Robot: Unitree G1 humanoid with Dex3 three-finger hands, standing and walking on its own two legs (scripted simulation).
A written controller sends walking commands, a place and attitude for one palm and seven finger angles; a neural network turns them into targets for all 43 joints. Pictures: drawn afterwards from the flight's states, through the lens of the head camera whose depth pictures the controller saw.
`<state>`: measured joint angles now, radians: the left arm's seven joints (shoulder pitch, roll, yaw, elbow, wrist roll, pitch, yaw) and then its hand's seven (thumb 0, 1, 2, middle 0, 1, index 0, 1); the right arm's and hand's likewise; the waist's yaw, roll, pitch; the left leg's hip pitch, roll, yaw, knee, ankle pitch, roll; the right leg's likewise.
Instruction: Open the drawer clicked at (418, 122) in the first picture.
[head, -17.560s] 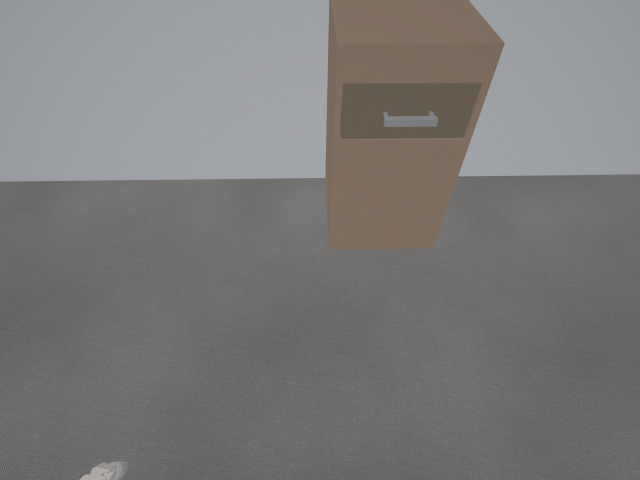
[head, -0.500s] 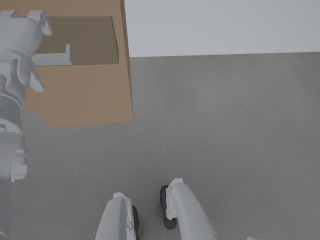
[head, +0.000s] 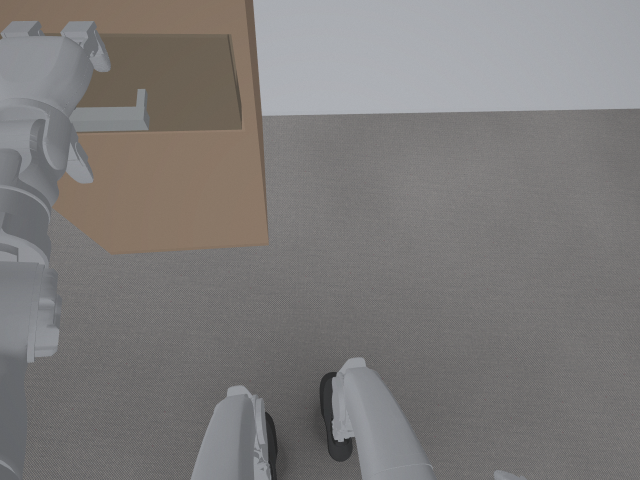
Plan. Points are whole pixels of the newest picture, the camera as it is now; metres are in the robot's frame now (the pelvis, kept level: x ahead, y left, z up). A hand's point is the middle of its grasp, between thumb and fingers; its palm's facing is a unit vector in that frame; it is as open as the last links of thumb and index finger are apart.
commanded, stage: move the hooked fingers above the handle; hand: left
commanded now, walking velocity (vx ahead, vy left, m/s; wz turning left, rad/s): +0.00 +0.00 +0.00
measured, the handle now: (87, 108) +0.61 +0.24 -0.02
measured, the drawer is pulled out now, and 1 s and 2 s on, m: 0.00 0.00 0.00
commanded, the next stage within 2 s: lower the fingers behind the handle in 0.70 s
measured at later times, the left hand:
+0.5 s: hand (69, 105) +0.57 +0.23 +0.04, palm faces -0.02 +0.00 -1.00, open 13.6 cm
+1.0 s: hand (72, 106) +0.56 +0.23 +0.04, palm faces +0.00 -0.01 -1.00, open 13.6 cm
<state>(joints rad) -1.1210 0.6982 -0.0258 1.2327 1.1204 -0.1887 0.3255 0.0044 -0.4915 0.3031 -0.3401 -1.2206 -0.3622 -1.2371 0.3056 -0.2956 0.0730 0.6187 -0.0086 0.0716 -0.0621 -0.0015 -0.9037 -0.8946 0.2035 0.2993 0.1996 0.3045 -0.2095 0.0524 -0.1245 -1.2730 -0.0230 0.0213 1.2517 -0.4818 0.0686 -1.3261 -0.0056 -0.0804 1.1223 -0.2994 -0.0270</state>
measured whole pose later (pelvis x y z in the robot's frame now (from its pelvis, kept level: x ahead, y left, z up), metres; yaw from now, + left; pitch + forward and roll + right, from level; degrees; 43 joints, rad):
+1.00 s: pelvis +0.01 +0.00 +0.00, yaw +0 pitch +29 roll -2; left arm -1.09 0.67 -0.01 1.24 1.13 -0.20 0.37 0.00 -0.49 0.30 -0.33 -1.23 -0.36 -1.24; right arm 0.31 -0.30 0.06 0.64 -0.02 0.08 -0.04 0.00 -0.90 -0.89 0.20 0.30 0.20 0.30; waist -0.19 0.06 -0.14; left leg -1.26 -0.02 0.02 1.25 -0.50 0.06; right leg -1.31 0.00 -0.08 1.13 -0.32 -0.03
